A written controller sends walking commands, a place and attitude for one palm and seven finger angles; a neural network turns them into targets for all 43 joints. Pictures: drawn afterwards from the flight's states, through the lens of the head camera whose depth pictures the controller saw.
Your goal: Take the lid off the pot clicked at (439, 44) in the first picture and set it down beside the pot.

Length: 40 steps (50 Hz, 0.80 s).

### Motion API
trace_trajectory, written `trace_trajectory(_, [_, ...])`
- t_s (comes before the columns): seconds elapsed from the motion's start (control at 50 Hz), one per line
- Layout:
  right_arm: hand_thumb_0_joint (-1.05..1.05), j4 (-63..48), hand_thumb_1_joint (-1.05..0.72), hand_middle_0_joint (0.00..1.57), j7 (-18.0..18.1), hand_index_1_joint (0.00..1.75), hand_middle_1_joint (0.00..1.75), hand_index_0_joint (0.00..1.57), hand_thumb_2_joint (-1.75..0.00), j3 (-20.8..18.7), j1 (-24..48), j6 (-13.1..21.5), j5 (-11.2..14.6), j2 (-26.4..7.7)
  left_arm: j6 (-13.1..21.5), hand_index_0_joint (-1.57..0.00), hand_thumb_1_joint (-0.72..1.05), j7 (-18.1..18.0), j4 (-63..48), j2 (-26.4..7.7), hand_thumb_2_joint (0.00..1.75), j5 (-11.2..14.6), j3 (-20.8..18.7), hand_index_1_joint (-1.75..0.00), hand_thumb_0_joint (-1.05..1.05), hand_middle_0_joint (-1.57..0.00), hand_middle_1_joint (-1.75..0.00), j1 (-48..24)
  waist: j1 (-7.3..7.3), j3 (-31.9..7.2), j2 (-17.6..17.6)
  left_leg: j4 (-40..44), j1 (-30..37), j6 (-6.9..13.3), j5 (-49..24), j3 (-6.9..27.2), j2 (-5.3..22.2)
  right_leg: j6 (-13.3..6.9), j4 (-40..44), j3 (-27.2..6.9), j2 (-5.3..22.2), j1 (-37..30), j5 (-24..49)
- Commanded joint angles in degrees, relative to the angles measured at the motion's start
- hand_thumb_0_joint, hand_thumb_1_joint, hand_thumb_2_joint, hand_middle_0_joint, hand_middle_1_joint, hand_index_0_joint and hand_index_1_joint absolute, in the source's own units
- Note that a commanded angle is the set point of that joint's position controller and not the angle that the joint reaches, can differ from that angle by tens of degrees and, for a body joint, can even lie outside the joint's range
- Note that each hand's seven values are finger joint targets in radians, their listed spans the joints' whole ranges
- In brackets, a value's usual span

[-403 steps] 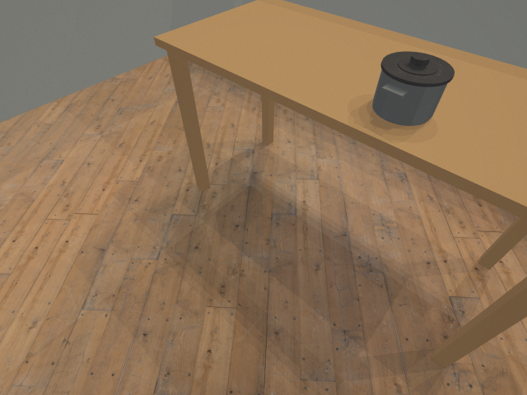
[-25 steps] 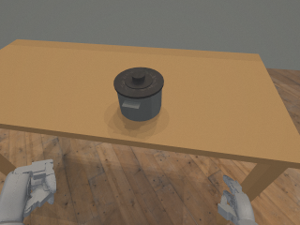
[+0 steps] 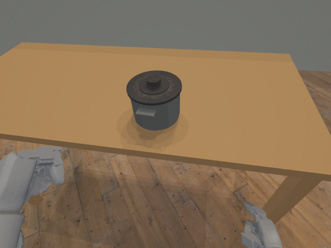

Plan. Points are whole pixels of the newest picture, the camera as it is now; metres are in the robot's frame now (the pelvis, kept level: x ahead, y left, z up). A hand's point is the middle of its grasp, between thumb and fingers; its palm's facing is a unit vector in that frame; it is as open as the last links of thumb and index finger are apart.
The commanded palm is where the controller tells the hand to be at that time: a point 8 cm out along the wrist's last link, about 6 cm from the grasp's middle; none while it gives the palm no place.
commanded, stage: reach forward and open the fingers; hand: left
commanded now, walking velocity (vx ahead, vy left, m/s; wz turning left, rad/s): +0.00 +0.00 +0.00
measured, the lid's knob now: (153, 80) +0.52 +0.11 +0.15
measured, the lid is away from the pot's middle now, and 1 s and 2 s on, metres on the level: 0.00 0.00 0.00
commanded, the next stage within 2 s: move the open hand above the knob in 1.00 s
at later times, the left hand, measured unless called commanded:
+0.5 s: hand (28, 170) +0.19 +0.28 +0.17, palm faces -0.15 +0.02 -0.99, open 5.3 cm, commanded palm +0.17 +0.27 +0.24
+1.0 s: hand (29, 140) +0.24 +0.29 +0.20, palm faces -0.04 +0.01 -1.00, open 10.1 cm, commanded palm +0.20 +0.28 +0.27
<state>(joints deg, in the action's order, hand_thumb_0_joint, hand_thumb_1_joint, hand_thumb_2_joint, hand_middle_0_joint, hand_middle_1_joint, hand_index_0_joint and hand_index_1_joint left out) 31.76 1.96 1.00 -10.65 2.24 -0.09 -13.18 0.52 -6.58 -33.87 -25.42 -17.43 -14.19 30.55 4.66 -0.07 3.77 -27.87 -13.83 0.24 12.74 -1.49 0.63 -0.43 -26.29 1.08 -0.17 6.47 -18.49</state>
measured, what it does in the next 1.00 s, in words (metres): shifts its weight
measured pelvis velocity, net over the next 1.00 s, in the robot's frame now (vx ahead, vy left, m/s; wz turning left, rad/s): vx -0.06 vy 0.03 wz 0.03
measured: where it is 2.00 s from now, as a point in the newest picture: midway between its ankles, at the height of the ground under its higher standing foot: outside the picture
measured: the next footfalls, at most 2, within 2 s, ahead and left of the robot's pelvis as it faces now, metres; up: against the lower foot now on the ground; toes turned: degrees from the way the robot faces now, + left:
none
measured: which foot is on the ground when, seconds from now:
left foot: down 0.00-1.00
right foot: down 0.00-1.00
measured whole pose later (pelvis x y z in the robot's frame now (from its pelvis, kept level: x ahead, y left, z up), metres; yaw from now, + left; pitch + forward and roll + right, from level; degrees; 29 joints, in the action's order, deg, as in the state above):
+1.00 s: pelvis -0.06 +0.03 +0.00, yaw +2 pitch -3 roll -1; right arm 32.1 -0.4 1.8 -6.0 -2.4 3.3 -15.5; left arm -4.2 25.1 -9.4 -42.9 -41.4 -2.5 -15.3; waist 4.2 2.4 6.6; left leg -25.4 -17.1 3.1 5.6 -1.0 -2.1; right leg 1.6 -27.6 1.8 2.4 10.9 -14.0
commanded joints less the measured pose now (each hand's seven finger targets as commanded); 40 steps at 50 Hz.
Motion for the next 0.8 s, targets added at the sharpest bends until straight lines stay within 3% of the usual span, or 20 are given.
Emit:
trace_trajectory(0.0, [0.0, -13.0, -0.9, 0.2, -1.4, 0.3, 0.3, 0.2, -0.9, -2.2, 12.1, -4.1, 0.2, -7.7, -5.4, -1.25, 0.7, -0.2, -11.0, -19.4, 1.03, -17.8, -8.0, -1.29, 0.0, -1.25, -1.29, -2.3, 1.31, -7.5, 0.8, 0.0, 3.5, 1.1, -13.7, -1.3, -0.5, -0.8, 1.0, 1.0, -0.4, 7.1, 13.7])
trace_trajectory(0.04, [0.0, -13.7, -0.9, 0.2, -1.5, 0.3, 0.3, 0.2, -0.9, -1.8, 13.9, -5.7, 1.2, -8.0, -7.3, -1.23, 0.63, 2.7, -10.7, -23.9, 1.07, -21.3, -8.6, -1.22, 0.0, -1.23, -1.22, -5.9, 0.97, -10.3, 1.0, -0.8, 3.2, 1.2, -12.7, -0.6, -0.7, -0.5, 0.7, 0.3, -0.1, 6.5, 13.9])
trace_trajectory(0.08, [0.0, -12.9, -0.9, 0.2, -1.6, 0.3, 0.3, 0.2, -0.9, -2.1, 13.5, -6.0, 1.9, -8.2, -8.0, -1.21, 0.56, 6.4, -5.9, -24.8, 1.11, -22.7, -7.6, -1.15, 0.0, -1.21, -1.15, -5.4, 0.82, -10.4, -0.5, -0.9, 3.9, 1.7, -12.4, 0.4, -0.8, 0.2, 1.3, 0.4, 0.2, 7.2, 14.3])
trace_trajectory(0.14, [0.0, -12.6, -0.9, 0.2, -1.8, 0.3, 0.3, 0.2, -0.9, -2.2, 13.6, -5.3, 3.1, -8.5, -7.1, -1.18, 0.46, 12.7, -4.9, -26.8, 1.17, -21.5, -5.9, -1.04, 0.0, -1.18, -1.04, -11.6, -0.17, -11.1, -1.6, -0.8, 4.1, 2.2, -12.6, 1.1, -1.7, 1.0, 1.8, 0.8, 0.3, 7.1, 17.5])
trace_trajectory(0.2, [0.0, -11.4, -0.9, 0.2, -0.9, 0.3, 0.3, 0.2, -0.9, -2.2, 13.2, -4.2, 3.3, -8.8, -5.6, -1.15, 0.36, 17.7, -0.9, -30.4, 1.24, -20.6, -6.6, -0.93, 0.0, -1.15, -0.93, -18.2, -0.74, -8.2, -3.6, 0.2, 4.5, 2.6, -11.6, 2.0, -2.2, 1.6, 3.5, 1.1, 0.2, 8.7, 16.6])
trace_trajectory(0.24, [0.0, -11.2, -0.9, 0.2, -0.6, 0.3, 0.3, 0.2, -0.9, -1.9, 13.1, -3.4, 3.2, -8.6, -4.4, -1.12, 0.29, 20.7, -0.9, -32.6, 1.28, -20.4, -6.9, -0.86, 0.0, -1.12, -0.86, -23.5, -0.77, -10.9, -1.6, 0.3, 5.9, 2.8, -12.6, 2.0, -2.9, 1.6, 3.6, 1.1, 0.2, 7.1, 18.0])
trace_trajectory(0.32, [0.0, -10.8, -0.9, 0.2, -0.6, 0.3, 0.3, 0.2, -0.9, -2.1, 14.4, -2.1, 3.2, -8.8, -2.9, -1.07, 0.16, 25.1, 3.4, -34.3, 1.36, -20.1, -7.9, -0.72, 0.0, -1.07, -0.72, -27.5, -1.04, -9.1, 0.2, 0.9, 7.9, 2.7, -13.0, 2.7, -3.1, 1.3, 4.9, 1.4, -0.6, 7.7, 17.4])
trace_trajectory(0.34, [0.0, -10.1, -0.9, 0.2, -0.4, 0.3, 0.3, 0.2, -0.9, -1.8, 12.5, -2.7, 2.8, -8.5, -2.0, -1.06, 0.13, 26.3, 5.4, -34.5, 1.38, -20.0, -7.4, -0.68, 0.0, -1.06, -0.68, -30.1, -0.79, -9.5, -1.4, 1.8, 7.2, 2.8, -12.6, 2.4, -3.5, 1.6, 5.4, 2.1, -0.4, 7.3, 16.2])
trace_trajectory(0.4, [0.0, -10.6, -0.9, 0.2, -0.5, 0.3, 0.3, 0.2, -0.9, -1.8, 13.4, -2.1, 3.0, -8.5, -0.3, -1.02, 0.04, 27.5, 5.8, -33.8, 1.44, -19.2, -6.4, -0.58, 0.0, -1.02, -0.58, -35.5, -0.53, -9.1, -0.4, 3.1, 8.3, 2.5, -10.0, 2.2, -3.4, 1.5, 6.4, 2.2, -0.4, 7.7, 12.3])
trace_trajectory(0.42, [0.0, -11.1, -0.9, 0.2, -1.0, 0.3, 0.3, 0.2, -0.9, -2.1, 14.4, -1.4, 3.2, -8.5, -0.2, -1.0, 0.01, 27.3, 4.9, -33.1, 1.44, -19.4, -6.5, -0.54, 0.0, -1.0, -0.54, -35.0, -0.95, -9.6, 2.4, 2.5, 9.8, 2.5, -10.6, 2.5, -3.3, 0.9, 6.0, 1.8, -1.2, 8.0, 12.4])
trace_trajectory(0.48, [0.0, -10.4, -0.9, 0.2, -1.0, 0.3, 0.3, 0.2, -0.9, -1.8, 13.9, -2.1, 2.6, -8.6, 0.4, -0.96, -0.08, 28.0, 8.7, -33.4, 1.47, -19.8, -5.0, -0.44, 0.0, -0.96, -0.44, -40.4, -0.31, -8.6, -0.1, 4.5, 8.1, 2.4, -7.5, 2.5, -3.4, 1.0, 6.9, 2.5, -1.2, 8.2, 8.3])
trace_trajectory(0.52, [0.0, -10.9, -0.9, 0.2, -1.5, 0.3, 0.3, 0.2, -0.9, -2.0, 14.1, -1.5, 3.1, -8.8, -0.2, -0.94, -0.14, 27.4, 8.6, -34.0, 1.49, -20.8, -5.9, -0.36, 0.0, -0.94, -0.36, -42.1, -0.59, -10.3, 2.1, 4.5, 9.5, 2.1, -7.0, 3.1, -3.1, 0.3, 6.0, 2.1, -1.8, 7.7, 7.1])
trace_trajectory(0.56, [0.0, -10.6, -0.9, 0.2, -1.6, 0.3, 0.3, 0.2, -0.9, -1.9, 13.9, -1.9, 3.1, -8.5, -0.5, -0.91, -0.2, 27.8, 9.8, -34.3, 1.51, -21.2, -4.7, -0.29, 0.0, -0.91, -0.29, -46.2, -0.06, -11.0, 0.8, 5.7, 8.9, 2.0, -6.1, 3.1, -2.9, 0.5, 6.1, 2.3, -1.3, 6.7, 5.8])
trace_trajectory(0.6, [0.0, -10.5, -0.9, 0.2, -1.7, 0.3, 0.3, 0.2, -0.9, -1.9, 14.3, -1.9, 3.1, -8.7, -1.0, -0.89, -0.26, 27.9, 10.5, -34.0, 1.53, -21.4, -3.7, -0.22, 0.0, -0.89, -0.22, -49.0, -0.01, -10.8, 2.0, 6.5, 8.5, 1.8, -3.8, 3.5, -2.8, 0.3, 5.9, 2.4, -1.4, 7.2, 3.7])
trace_trajectory(0.62, [0.0, -11.0, -0.9, 0.2, -2.0, 0.3, 0.3, 0.2, -0.9, -2.0, 14.6, -1.4, 3.4, -8.7, -1.5, -0.87, -0.29, 27.5, 9.7, -32.8, 1.55, -21.5, -3.1, -0.19, 0.0, -0.87, -0.19, -49.3, -0.8, -11.6, 4.2, 5.7, 10.0, 1.8, -3.8, 3.9, -2.7, -0.2, 5.0, 2.1, -2.1, 7.8, 3.9])
trace_trajectory(0.64, [0.0, -9.9, -0.9, 0.2, -2.0, 0.3, 0.3, 0.2, -0.9, -1.6, 14.4, -2.0, 2.8, -8.4, -1.8, -0.86, -0.33, 28.3, 12.2, -32.0, 1.56, -22.2, -0.8, -0.15, 0.0, -0.86, -0.15, -52.0, -0.57, -11.5, 3.1, 7.5, 8.5, 1.8, -1.8, 4.2, -2.8, 0.0, 5.6, 2.6, -1.9, 7.8, 2.9])
trace_trajectory(0.68, [0.0, -10.2, -0.9, 0.2, -1.9, 0.3, 0.3, 0.2, -0.9, -1.9, 14.7, -1.9, 2.9, -8.8, -2.3, -0.84, -0.39, 28.3, 12.5, -32.9, 1.59, -22.5, -1.3, -0.08, 0.0, -0.84, -0.08, -53.1, 0.01, -10.0, 2.9, 8.2, 7.6, 1.7, 0.6, 4.7, -2.3, -0.2, 5.2, 2.4, -1.8, 8.0, 1.4])
trace_trajectory(0.72, [0.0, -10.8, -0.9, 0.2, -2.3, 0.3, 0.3, 0.2, -0.9, -2.0, 14.7, -1.0, 3.2, -8.7, -2.7, -0.84, -0.39, 27.6, 9.7, -34.5, 1.59, -23.0, -3.1, -0.08, 0.0, -0.84, -0.08, -54.7, -0.21, -13.2, 5.7, 7.1, 10.2, 1.6, -0.9, 5.5, -2.3, -0.9, 3.6, 1.9, -2.3, 7.2, 2.6])
trace_trajectory(0.76, [0.0, -10.2, -0.9, 0.2, -2.2, 0.3, 0.3, 0.2, -0.9, -1.7, 14.6, -1.7, 3.3, -8.5, -3.3, -0.84, -0.39, 28.4, 13.2, -33.7, 1.59, -23.5, -1.2, -0.08, 0.0, -0.84, -0.08, -58.4, -0.1, -11.7, 1.7, 8.6, 8.2, 1.5, 1.5, 5.3, -1.9, -0.3, 4.2, 2.2, -1.7, 7.4, 0.9])
trace_trajectory(0.78, [0.0, -9.7, -0.9, 0.2, -1.9, 0.3, 0.3, 0.2, -0.9, -1.6, 14.5, -2.0, 3.0, -8.8, -3.6, -0.84, -0.39, 28.6, 15.5, -32.9, 1.59, -23.5, -0.3, -0.08, 0.0, -0.84, -0.08, -58.5, -0.25, -10.2, 2.0, 8.9, 7.3, 1.6, 2.9, 5.2, -2.0, -0.4, 4.4, 2.3, -2.0, 8.5, 0.2])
